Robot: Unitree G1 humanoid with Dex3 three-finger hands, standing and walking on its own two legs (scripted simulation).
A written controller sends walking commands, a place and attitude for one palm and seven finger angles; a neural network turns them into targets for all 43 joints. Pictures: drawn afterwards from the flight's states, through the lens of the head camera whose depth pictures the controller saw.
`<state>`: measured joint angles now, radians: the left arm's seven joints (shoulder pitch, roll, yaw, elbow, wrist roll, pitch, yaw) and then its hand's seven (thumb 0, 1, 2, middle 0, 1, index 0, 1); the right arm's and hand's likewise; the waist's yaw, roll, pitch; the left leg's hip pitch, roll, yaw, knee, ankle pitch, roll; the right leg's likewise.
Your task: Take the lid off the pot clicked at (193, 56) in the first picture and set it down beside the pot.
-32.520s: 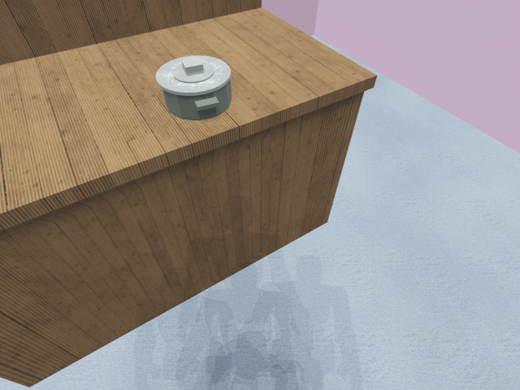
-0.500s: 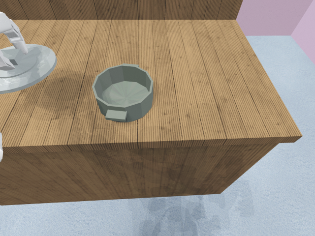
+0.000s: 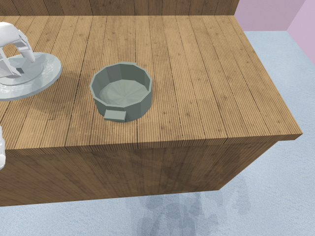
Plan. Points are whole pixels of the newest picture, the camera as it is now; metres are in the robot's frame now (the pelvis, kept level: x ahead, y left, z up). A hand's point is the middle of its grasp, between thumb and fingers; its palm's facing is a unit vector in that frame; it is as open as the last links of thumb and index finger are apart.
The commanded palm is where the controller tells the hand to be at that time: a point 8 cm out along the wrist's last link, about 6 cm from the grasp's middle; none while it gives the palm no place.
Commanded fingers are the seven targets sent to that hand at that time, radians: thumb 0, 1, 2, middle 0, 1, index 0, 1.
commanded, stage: lower the lid onto the table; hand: left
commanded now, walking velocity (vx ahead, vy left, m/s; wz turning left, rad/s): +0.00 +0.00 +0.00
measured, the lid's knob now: (16, 65) +0.49 +0.32 +0.15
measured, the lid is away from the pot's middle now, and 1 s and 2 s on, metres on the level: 0.23 0.23 0.25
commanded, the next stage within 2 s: open the fingers wide in 1.48 s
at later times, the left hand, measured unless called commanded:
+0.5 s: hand (21, 74) +0.47 +0.30 +0.15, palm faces -0.44 -0.11 -0.89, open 8.0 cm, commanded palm +0.49 +0.31 +0.22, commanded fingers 0.00 0.59 1.02 -0.89 -1.09 -0.81 -1.03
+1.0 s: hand (25, 88) +0.46 +0.31 +0.11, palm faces -0.49 -0.14 -0.86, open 8.0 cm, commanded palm +0.50 +0.32 +0.18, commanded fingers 0.00 0.59 1.02 -0.89 -1.09 -0.81 -1.03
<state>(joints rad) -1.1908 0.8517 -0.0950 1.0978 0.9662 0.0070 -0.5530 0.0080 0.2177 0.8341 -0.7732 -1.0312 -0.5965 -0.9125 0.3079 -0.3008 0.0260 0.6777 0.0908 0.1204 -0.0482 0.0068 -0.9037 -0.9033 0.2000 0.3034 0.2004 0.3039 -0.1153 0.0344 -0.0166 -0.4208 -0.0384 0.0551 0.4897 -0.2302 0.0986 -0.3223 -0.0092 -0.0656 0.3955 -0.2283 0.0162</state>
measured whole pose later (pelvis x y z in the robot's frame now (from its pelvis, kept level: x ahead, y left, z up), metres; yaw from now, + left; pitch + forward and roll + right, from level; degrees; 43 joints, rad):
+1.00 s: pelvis +0.00 -0.01 -0.01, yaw -1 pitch +11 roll -3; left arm -1.09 0.85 -0.09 1.17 0.96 -0.09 -0.49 0.01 0.22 0.84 -0.77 -1.03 -0.59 -0.91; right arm 0.32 -0.31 0.04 0.70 0.10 0.13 -0.09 0.01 -0.90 -0.90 0.20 0.30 0.20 0.30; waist -0.13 0.02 -0.04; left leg -0.51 -0.01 0.05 0.59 -0.27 0.09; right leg -0.41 0.01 -0.06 0.48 -0.26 0.01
